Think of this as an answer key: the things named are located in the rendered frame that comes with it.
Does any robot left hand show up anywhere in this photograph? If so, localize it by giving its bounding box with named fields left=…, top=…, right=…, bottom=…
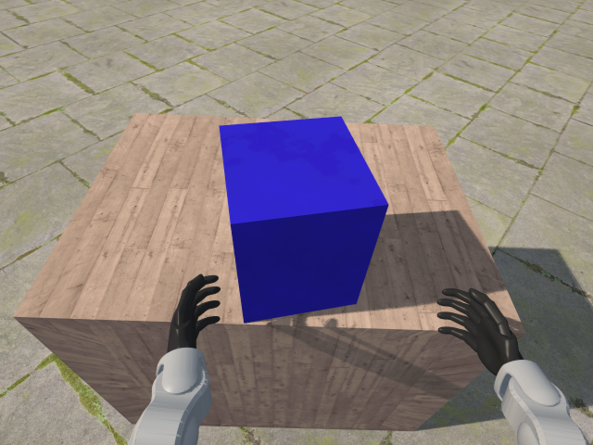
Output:
left=167, top=274, right=221, bottom=353

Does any right robot forearm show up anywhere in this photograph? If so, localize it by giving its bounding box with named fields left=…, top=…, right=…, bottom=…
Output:
left=494, top=360, right=588, bottom=445

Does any pedestal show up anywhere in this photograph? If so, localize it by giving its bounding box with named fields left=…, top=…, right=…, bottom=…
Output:
left=13, top=113, right=526, bottom=431

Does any carton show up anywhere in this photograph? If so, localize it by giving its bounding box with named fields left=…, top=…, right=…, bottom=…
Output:
left=219, top=116, right=388, bottom=323

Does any robot right hand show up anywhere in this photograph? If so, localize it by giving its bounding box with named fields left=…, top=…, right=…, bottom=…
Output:
left=437, top=288, right=524, bottom=376

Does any left robot forearm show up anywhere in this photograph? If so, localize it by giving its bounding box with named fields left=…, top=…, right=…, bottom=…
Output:
left=128, top=348, right=211, bottom=445

